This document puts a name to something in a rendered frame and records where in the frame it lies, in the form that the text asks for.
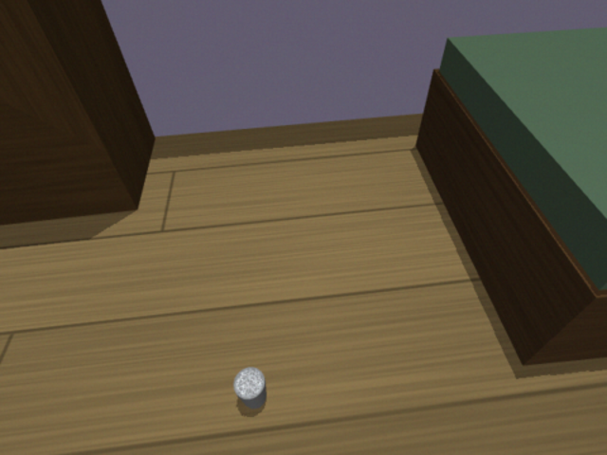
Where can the cup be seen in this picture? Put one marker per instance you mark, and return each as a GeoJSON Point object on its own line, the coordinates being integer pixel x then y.
{"type": "Point", "coordinates": [250, 386]}

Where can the bed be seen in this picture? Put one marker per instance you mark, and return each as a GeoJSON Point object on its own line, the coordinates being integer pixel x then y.
{"type": "Point", "coordinates": [514, 137]}

